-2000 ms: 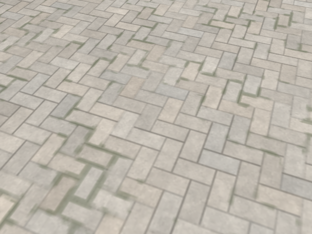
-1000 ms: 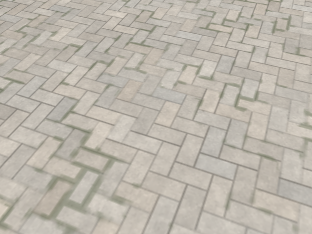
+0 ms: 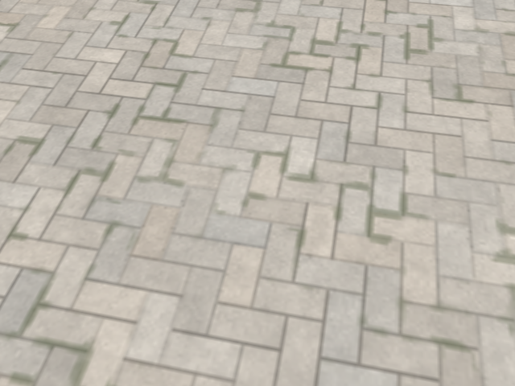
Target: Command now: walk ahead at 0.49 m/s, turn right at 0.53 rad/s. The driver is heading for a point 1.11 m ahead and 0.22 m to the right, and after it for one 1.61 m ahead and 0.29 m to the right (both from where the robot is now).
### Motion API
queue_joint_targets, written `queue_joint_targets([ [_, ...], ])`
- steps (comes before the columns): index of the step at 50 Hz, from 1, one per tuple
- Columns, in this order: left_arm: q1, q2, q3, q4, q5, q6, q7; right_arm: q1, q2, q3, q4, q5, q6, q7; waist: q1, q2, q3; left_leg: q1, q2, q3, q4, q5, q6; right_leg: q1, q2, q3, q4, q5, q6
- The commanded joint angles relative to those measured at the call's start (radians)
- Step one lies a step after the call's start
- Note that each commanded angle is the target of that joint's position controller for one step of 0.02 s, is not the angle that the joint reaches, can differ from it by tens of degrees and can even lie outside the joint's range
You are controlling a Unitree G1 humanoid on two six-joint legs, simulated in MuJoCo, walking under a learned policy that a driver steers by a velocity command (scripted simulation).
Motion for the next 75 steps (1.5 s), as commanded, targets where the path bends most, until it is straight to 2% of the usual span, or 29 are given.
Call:
queue_joint_targets([
  [1,0.083,0.129,0.022,-0.049,-0.001,-0.006,0.005,-0.075,-0.066,-0.01,-0.083,0.004,0.004,0.008,0.014,-0.074,0.011,-0.024,-0.049,0.059,-0.098,0.113,-0.018,-0.005,-0.248,0.233,-0.083,0.42,-0.043],
  [7,0.154,0.149,0.026,-0.069,0.017,0.004,0.02,-0.248,-0.076,0.008,-0.176,0.017,-0.008,0.016,0.064,-0.104,0.012,-0.045,-0.108,0.058,-0.286,0.089,0.002,0.168,-0.272,0.298,0.0,0.545,-0.058],
  [11,0.049,0.196,0.039,-0.113,0.017,-0.007,0.021,-0.019,-0.146,-0.013,-0.134,0.027,-0.032,-0.002,-0.063,-0.109,-0.086,0.375,-0.173,0.056,-0.445,0.014,0.062,0.089,-0.244,0.295,0.208,0.779,0.008],
  [12,0.02,0.198,0.04,-0.124,0.007,-0.017,0.009,0.131,-0.179,-0.026,-0.102,0.023,-0.046,-0.016,-0.143,-0.076,-0.17,0.598,-0.125,0.024,-0.496,0.068,0.092,0.004,-0.196,0.264,0.391,0.717,0.029],
  [13,0.023,0.134,0.023,-0.165,-0.007,-0.028,0.001,0.292,-0.255,-0.044,-0.095,-0.004,-0.05,-0.036,-0.19,0.02,-0.324,0.843,0.108,-0.19,-0.489,-0.098,0.134,-0.139,-0.142,0.206,0.649,0.38,0.04],
  [14,0.176,0.05,0.01,-0.182,-0.046,-0.016,0.006,0.269,-0.326,-0.06,-0.103,-0.023,-0.037,-0.033,-0.095,0.266,-0.43,1.041,0.372,-0.646,-0.57,-0.065,0.273,-0.433,0.006,0.09,0.925,-0.387,0.07],
  [15,0.151,0.154,0.022,-0.16,-0.001,0.002,0.017,0.214,-0.237,-0.055,-0.112,-0.002,-0.022,-0.025,-0.076,0.125,-0.344,0.923,0.333,-0.699,-0.605,-0.235,0.276,-0.522,-0.099,0.075,1.011,-0.304,0.058],
  [16,0.058,0.158,0.026,-0.166,0.015,0.009,0.008,0.144,-0.142,-0.031,-0.124,0.007,-0.023,-0.022,-0.072,0.022,-0.18,0.758,0.27,-0.514,-0.639,-0.238,0.242,-0.524,-0.137,0.061,0.985,-0.195,0.066],
  [18,-0.014,0.127,0.025,-0.185,0.029,0.021,-0.011,0.13,-0.101,-0.017,-0.103,0.004,-0.032,-0.02,-0.053,0.021,-0.065,0.593,0.179,-0.274,-0.693,-0.052,0.19,-0.493,-0.188,0.043,0.912,-0.125,0.078],
  [23,-0.091,0.092,0.018,-0.239,0.037,0.062,-0.049,0.209,-0.114,-0.023,-0.054,0.029,-0.069,-0.008,-0.028,0.076,-0.042,0.55,0.147,-0.049,-0.754,0.192,0.18,-0.542,-0.22,0.009,0.872,-0.048,0.093],
  [34,-0.445,0.076,-0.014,-0.388,0.039,0.052,-0.086,0.347,-0.172,-0.038,0.006,0.026,-0.05,-0.021,-0.1,0.062,0.039,0.685,0.148,0.217,-0.739,0.377,0.144,-0.525,-0.209,-0.148,0.376,0.126,0.063],
  [37,-0.406,0.098,-0.003,-0.389,0.048,0.053,-0.075,0.368,-0.21,-0.045,0.023,0.023,-0.026,-0.032,-0.072,0.087,-0.011,0.765,0.161,0.274,-0.557,0.767,0.127,-0.404,-0.126,-0.204,0.316,-0.032,0.009],
  [39,-0.183,0.136,0.021,-0.326,0.056,0.04,-0.058,0.36,-0.231,-0.046,0.017,0.028,-0.006,-0.034,0.027,0.066,-0.145,0.705,0.15,0.307,-0.219,0.806,0.109,-0.124,-0.055,-0.198,0.217,-0.038,-0.044],
  [40,-0.02,0.207,0.049,-0.283,0.066,0.035,-0.041,0.355,-0.21,-0.04,-0.014,0.025,-0.005,-0.031,0.094,-0.021,-0.255,0.496,0.126,0.311,0.067,0.497,0.078,0.142,-0.178,-0.011,0.173,-0.119,-0.093],
  [41,-0.051,0.317,0.069,-0.303,0.054,0.036,-0.028,0.395,-0.078,-0.01,-0.092,0.031,-0.01,-0.005,0.007,-0.26,-0.332,0.025,-0.055,0.267,0.405,-0.44,0.02,0.461,-0.502,0.522,0.122,-0.093,-0.226],
  [42,0.025,0.297,0.069,-0.315,0.03,0.051,-0.014,0.272,-0.17,-0.029,-0.112,0.022,-0.017,-0.004,0.088,-0.106,-0.361,-0.074,-0.094,0.074,0.495,-0.399,0.019,0.442,-0.532,0.674,0.008,-0.038,-0.246],
  [43,-0.028,0.256,0.057,-0.286,0.023,0.052,-0.003,0.208,-0.156,-0.024,-0.13,0.037,-0.025,0.001,0.053,-0.069,-0.209,-0.122,-0.033,0.05,0.456,-0.264,0.032,0.335,-0.498,0.47,0.001,0.087,-0.211],
  [45,-0.117,0.167,0.03,-0.276,0.014,0.033,-0.002,0.24,-0.137,-0.016,-0.098,0.026,-0.026,0.001,-0.037,-0.015,-0.083,0.017,0.019,0.046,0.28,-0.192,0.033,0.087,-0.395,0.275,-0.034,0.322,-0.131],
  [49,-0.109,0.146,0.014,-0.244,0.005,-0.009,-0.012,0.312,-0.113,-0.015,-0.059,0.005,0.027,0.021,-0.094,-0.043,-0.07,0.122,0.014,0.066,0.177,-0.14,0.019,-0.028,-0.327,0.124,-0.11,0.445,-0.096],
  [56,-0.004,0.152,0.007,-0.185,0.014,-0.027,-0.007,0.099,-0.105,-0.017,-0.102,0.027,0.03,0.03,-0.024,-0.066,0.026,-0.045,-0.034,0.023,-0.031,0.104,0.039,0.065,-0.317,-0.019,-0.177,0.436,0.004],
  [60,0.023,0.137,-0.006,-0.158,0.017,-0.033,0.008,0.005,-0.089,-0.006,-0.129,0.018,0.022,0.038,0.001,-0.066,0.058,-0.044,-0.071,0.079,-0.184,0.156,0.064,0.145,-0.334,-0.092,-0.178,0.531,0.029],
  [63,0.046,0.146,-0.012,-0.129,0.022,-0.031,0.024,-0.037,-0.076,0.004,-0.155,0.014,0.017,0.043,0.005,-0.072,0.056,0.019,-0.111,0.154,-0.297,0.096,0.103,0.221,-0.353,-0.144,-0.106,0.766,0.048],
  [66,0.021,0.201,-0.003,-0.121,0.031,-0.021,0.042,0.109,-0.113,-0.009,-0.124,0.012,0.017,0.032,-0.071,-0.13,-0.048,0.2,-0.201,0.211,-0.324,-0.058,0.169,0.278,-0.373,-0.178,0.158,1.208,0.072],
  [68,-0.038,0.229,0.004,-0.147,0.027,-0.011,0.041,0.377,-0.178,-0.042,-0.049,-0.004,0.003,0.021,-0.209,-0.1,-0.18,0.55,-0.186,0.114,-0.447,-0.042,0.24,0.1,-0.353,-0.209,0.571,0.97,0.074],
  [69,-0.032,0.164,-0.014,-0.2,0.014,-0.022,0.03,0.456,-0.293,-0.076,-0.042,-0.007,0.008,0.006,-0.212,0.07,-0.274,0.81,0.068,-0.236,-0.453,-0.029,0.346,-0.2,-0.233,-0.24,0.945,0.381,0.098],
  [70,-0.01,0.14,-0.013,-0.238,0.011,-0.029,0.013,0.394,-0.326,-0.085,-0.053,0.019,0.015,0.01,-0.132,0.192,-0.333,0.972,0.233,-0.718,-0.57,0.119,0.489,-0.531,-0.052,-0.074,1.199,-0.319,0.121],
  [71,-0.08,0.157,-0.017,-0.249,0.031,-0.036,0.005,0.344,-0.289,-0.083,-0.053,0.047,0.02,0.011,-0.134,0.031,-0.229,0.886,0.199,-0.588,-0.601,0.041,0.456,-0.617,-0.148,0.044,1.182,-0.222,0.107],
  [73,-0.121,0.157,-0.018,-0.265,0.023,-0.046,-0.002,0.253,-0.187,-0.055,-0.063,0.039,0.023,0.008,-0.068,-0.077,-0.038,0.617,0.125,-0.4,-0.673,0.096,0.37,-0.577,-0.219,0.012,1.014,-0.124,0.118],
  [75,-0.094,0.139,-0.025,-0.268,0.049,-0.007,-0.006,0.223,-0.163,-0.043,-0.066,0.043,0.011,0.002,-0.022,-0.05,-0.017,0.485,0.044,-0.282,-0.705,0.203,0.33,-0.484,-0.247,0.002,0.908,-0.118,0.154],
])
